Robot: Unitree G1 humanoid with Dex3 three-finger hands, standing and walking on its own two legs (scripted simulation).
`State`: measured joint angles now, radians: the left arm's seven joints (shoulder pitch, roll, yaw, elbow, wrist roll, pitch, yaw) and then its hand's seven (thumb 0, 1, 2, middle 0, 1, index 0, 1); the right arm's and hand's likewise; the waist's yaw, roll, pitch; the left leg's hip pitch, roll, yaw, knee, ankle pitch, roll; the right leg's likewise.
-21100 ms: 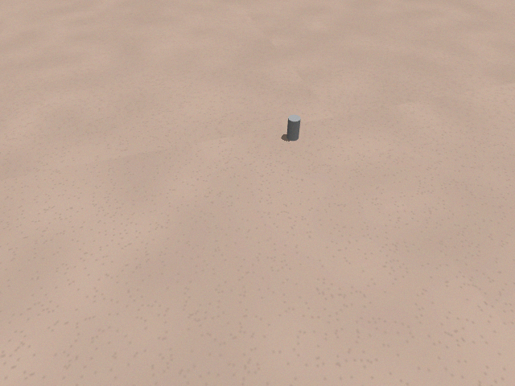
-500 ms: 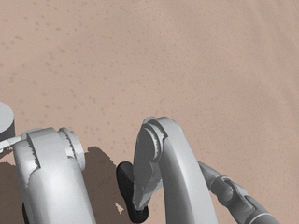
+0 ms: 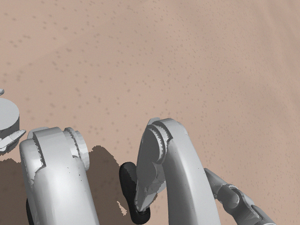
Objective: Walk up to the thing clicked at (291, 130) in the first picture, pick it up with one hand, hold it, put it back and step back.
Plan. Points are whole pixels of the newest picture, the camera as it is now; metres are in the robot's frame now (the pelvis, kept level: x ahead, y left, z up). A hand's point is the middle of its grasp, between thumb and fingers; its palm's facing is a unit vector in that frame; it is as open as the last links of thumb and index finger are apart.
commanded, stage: settle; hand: left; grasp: from the side
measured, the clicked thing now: out of the picture +0.36 +0.27 -0.20
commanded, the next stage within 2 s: lift in 1.50 s
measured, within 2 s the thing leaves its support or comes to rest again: neither
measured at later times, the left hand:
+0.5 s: hand out of the picture +0.34 +0.29 -0.04, palm faces +0.20 -0.98 -0.06, open 10.8 cm
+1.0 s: hand out of the picture +0.34 +0.27 +0.02, palm faces +0.20 -0.98 -0.07, open 10.8 cm
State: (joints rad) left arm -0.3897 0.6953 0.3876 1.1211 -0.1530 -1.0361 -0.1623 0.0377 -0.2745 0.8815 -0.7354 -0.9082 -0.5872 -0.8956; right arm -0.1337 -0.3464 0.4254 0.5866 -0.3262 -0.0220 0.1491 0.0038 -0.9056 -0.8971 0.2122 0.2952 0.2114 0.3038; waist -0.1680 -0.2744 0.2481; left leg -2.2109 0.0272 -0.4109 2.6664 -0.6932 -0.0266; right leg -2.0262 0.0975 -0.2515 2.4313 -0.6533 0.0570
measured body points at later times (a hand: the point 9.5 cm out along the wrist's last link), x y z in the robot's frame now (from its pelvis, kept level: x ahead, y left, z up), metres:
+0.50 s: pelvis +0.02 -0.01 +0.04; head +0.19 +0.13 +0.43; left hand +0.32 +0.34 -0.03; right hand +0.25 -0.22 -0.05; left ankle +0.08 +0.13 -0.25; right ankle +0.14 -0.13 -0.25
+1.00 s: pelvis +0.03 -0.02 +0.07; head +0.21 +0.07 +0.47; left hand +0.33 +0.33 +0.03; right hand +0.25 -0.25 -0.05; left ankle +0.08 +0.13 -0.25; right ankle +0.14 -0.13 -0.25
